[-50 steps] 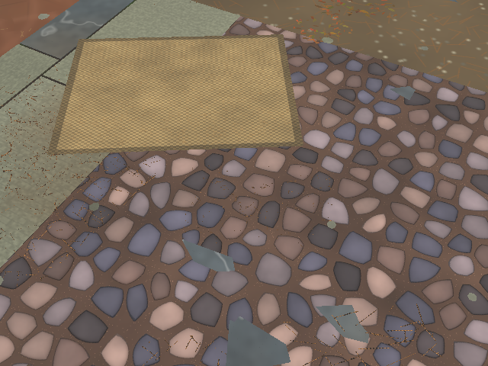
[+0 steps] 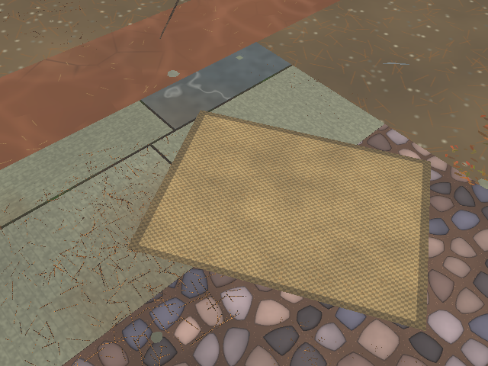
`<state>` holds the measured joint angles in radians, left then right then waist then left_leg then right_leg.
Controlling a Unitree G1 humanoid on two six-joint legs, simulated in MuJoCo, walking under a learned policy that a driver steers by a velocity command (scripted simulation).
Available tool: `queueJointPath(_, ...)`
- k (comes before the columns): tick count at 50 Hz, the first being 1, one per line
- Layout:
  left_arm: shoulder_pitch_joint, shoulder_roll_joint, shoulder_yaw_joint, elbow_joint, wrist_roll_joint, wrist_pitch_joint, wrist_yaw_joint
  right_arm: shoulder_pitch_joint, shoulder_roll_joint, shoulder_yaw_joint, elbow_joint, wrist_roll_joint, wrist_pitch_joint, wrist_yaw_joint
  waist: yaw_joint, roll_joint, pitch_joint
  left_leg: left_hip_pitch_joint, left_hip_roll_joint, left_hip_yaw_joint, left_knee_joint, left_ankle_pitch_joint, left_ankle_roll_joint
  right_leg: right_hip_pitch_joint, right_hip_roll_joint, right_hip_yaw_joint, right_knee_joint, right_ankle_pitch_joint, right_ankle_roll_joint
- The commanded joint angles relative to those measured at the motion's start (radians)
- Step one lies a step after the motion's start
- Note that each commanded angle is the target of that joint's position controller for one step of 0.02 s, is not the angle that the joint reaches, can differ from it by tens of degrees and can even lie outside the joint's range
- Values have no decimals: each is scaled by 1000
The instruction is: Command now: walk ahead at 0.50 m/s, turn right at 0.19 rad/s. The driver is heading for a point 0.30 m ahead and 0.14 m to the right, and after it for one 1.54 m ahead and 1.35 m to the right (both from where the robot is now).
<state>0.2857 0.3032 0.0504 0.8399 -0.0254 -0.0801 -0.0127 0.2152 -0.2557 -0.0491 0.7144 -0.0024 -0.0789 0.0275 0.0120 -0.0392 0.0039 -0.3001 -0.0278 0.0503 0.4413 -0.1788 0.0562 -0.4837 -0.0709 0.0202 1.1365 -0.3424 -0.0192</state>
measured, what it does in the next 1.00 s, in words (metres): walks ahead, turning right: right foot, then left foot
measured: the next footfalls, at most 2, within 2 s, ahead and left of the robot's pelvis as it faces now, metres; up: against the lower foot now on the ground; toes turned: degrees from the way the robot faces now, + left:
right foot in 0.38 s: +0.35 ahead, -0.16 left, +0.00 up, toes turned -13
left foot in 0.86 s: +0.43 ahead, +0.04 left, +0.00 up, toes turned -34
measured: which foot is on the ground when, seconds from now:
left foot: down 0.00-0.38, up 0.40-0.84, down 0.86-1.00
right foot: up 0.00-0.36, down 0.38-0.86, up 0.88-1.00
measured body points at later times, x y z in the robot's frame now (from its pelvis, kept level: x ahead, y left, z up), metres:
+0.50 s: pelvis +0.22 -0.06 -0.02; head +0.28 -0.08 +0.43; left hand +0.47 +0.16 -0.11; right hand +0.26 -0.36 -0.13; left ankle +0.14 +0.11 -0.63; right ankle +0.31 -0.15 -0.74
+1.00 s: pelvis +0.31 -0.03 +0.00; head +0.35 -0.02 +0.45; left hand +0.60 +0.13 -0.10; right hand +0.28 -0.34 -0.09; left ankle +0.39 +0.07 -0.74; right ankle +0.24 -0.13 -0.66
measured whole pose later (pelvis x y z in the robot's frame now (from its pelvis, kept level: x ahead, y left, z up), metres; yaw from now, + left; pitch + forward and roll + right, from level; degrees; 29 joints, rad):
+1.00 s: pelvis +0.31 -0.03 +0.00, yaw -34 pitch +2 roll -1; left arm 0.19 0.35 0.10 0.62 -0.02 0.06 0.02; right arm 0.17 -0.26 -0.06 0.70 -0.02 -0.01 -0.03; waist -0.01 -0.05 0.02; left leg -0.30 0.02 -0.01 0.49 -0.22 0.00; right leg -0.57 0.10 0.10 1.13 -0.44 0.06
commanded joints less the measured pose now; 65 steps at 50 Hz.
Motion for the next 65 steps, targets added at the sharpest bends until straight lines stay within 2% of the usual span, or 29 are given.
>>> queueJointPath(1,23,56,20,-56,-2,16,4,12,-106,-33,-30,-8,-34,-1,3,133,-32,154,273,-242,-280,139,170,-179,-68,73,2,108,12)
queueJointPath(5,-50,43,24,-83,3,27,6,46,-126,-42,16,-17,-43,-18,-8,93,8,180,269,-106,-308,259,154,-261,-42,120,-134,284,32)
queueJointPath(9,-161,19,13,-119,8,21,-15,60,-146,-44,41,-9,-38,-31,-47,87,43,203,249,13,-323,266,113,-227,-25,53,-349,457,20)
queueJointPath(14,-278,4,6,-205,21,16,-50,101,-180,-51,78,5,3,-52,-80,94,68,316,277,98,-185,577,78,-198,14,-54,-506,384,-11)
queueJointPath(16,-227,38,22,-218,22,17,-64,82,-207,-58,69,16,23,-66,-43,137,10,358,280,111,-61,807,52,-109,65,-98,-521,280,-41)
queueJointPath(18,-19,109,60,-176,21,17,-59,45,-217,-62,52,24,39,-79,68,129,-98,319,238,131,223,871,7,144,135,-116,-619,309,-89)
queueJointPath(19,79,183,87,-161,25,20,-36,64,-196,-52,38,13,32,-78,114,38,-172,145,174,140,491,594,-51,387,66,6,-664,606,-139)
queueJointPath(20,59,281,93,-175,35,30,-12,191,-50,-10,12,-54,13,-58,-10,-242,-283,-240,14,99,857,-476,-116,742,-200,356,-519,1188,-292)
queueJointPath(21,75,255,83,-222,44,27,-17,217,-115,-6,11,-22,-8,-37,39,-163,-529,-345,-46,-138,1055,-559,-125,858,-332,671,-624,1042,-452)
queueJointPath(22,26,200,75,-240,38,32,-20,98,-179,-25,-6,16,-10,-31,77,-40,-451,-382,13,-183,1043,-455,-106,771,-268,545,-672,910,-399)
queueJointPath(24,-82,125,54,-249,7,45,-9,11,-161,-23,-23,3,11,-53,21,64,-206,-404,76,-148,897,-313,-108,475,-172,388,-738,690,-307)
queueJointPath(26,-129,124,52,-266,28,57,-2,33,-168,-31,-32,-5,44,-63,-38,16,-139,-283,86,-146,797,-266,-112,255,-124,344,-798,607,-285)
queueJointPath(30,-128,158,66,-266,31,64,16,39,-121,-19,-29,-16,59,-78,-47,-24,-167,-229,53,-127,602,-201,-142,177,-81,293,-787,663,-266)
queueJointPath(34,-145,160,67,-283,17,96,40,-35,-120,-19,-47,-7,71,-76,-23,-62,-163,-216,33,-149,464,-96,-149,156,-41,342,-801,273,-211)
queueJointPath(36,-143,159,67,-287,20,106,44,-69,-120,-20,-59,-3,67,-70,-8,-93,-137,-200,22,-156,387,-92,-143,151,-31,380,-806,147,-197)
queueJointPath(39,-125,155,68,-291,21,114,41,-83,-128,-26,-68,3,48,-60,8,-126,-130,-151,2,-158,262,-132,-126,200,-39,445,-768,185,-190)
queueJointPath(42,-136,134,62,-299,5,124,43,-10,-144,-42,-49,5,31,-47,-39,-121,-129,33,22,-144,-36,8,-80,188,10,461,-678,234,-135)
queueJointPath(43,-100,88,49,-302,9,125,42,14,-210,-58,-54,-12,33,-51,-22,1,-155,159,201,-277,-83,60,-15,90,75,382,-537,27,-80)
queueJointPath(44,-95,72,46,-338,4,116,38,-14,-289,-77,-49,-44,49,-54,27,325,-88,177,386,-516,-135,258,143,-129,243,148,-349,-238,-17)
queueJointPath(45,-86,164,72,-326,24,102,33,-27,-232,-69,-72,-53,47,-54,1,306,-103,148,467,-590,-135,339,231,-162,183,135,-95,-287,33)
queueJointPath(46,-67,197,88,-298,14,104,29,-66,-181,-54,-90,-42,48,-60,10,217,-99,136,417,-482,-108,347,204,-155,158,136,8,-221,52)
queueJointPath(48,-42,157,85,-263,12,129,37,-115,-138,-44,-100,-10,56,-66,17,158,-68,144,306,-314,-78,319,126,-177,138,104,105,-116,89)
queueJointPath(51,-97,90,62,-289,0,140,31,-85,-146,-44,-94,-15,73,-75,-16,189,-46,162,258,-191,-98,329,129,-177,113,29,34,-43,116)
queueJointPath(54,-157,66,49,-324,2,137,21,-53,-178,-58,-84,-15,86,-79,-54,230,-75,223,290,-159,-93,322,149,-127,71,0,-137,-52,122)
queueJointPath(60,-132,85,58,-333,4,143,-4,-71,-226,-79,-71,15,84,-58,-43,255,-88,185,343,-113,-54,303,134,88,66,-79,-454,-14,57)
queueJointPath(62,-57,84,69,-303,6,143,-6,-77,-208,-76,-59,33,82,-57,1,221,-94,127,314,-58,40,241,70,240,102,-105,-669,140,0)
queueJointPath(63,-20,121,83,-296,8,141,3,-24,-170,-68,-37,24,79,-52,4,115,-104,13,268,13,166,113,-6,383,69,-16,-746,292,-38)
queueJointPath(64,9,251,110,-318,14,135,21,-26,-92,-41,-76,-35,77,-45,-22,-225,-116,-287,138,111,501,-374,-115,562,-217,368,-745,702,-150)
queueJointPath(65,9,264,104,-331,51,112,11,-132,-125,-48,-117,-27,71,-56,44,-250,-143,-400,45,-44,693,-522,-138,465,-334,515,-767,749,-339)
Velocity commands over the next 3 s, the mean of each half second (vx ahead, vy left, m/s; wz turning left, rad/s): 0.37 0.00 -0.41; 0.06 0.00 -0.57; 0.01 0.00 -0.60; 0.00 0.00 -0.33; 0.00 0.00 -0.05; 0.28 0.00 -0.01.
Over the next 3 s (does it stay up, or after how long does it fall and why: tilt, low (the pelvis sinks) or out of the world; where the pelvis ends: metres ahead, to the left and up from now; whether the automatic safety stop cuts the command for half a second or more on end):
stays up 0.36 -0.14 0.01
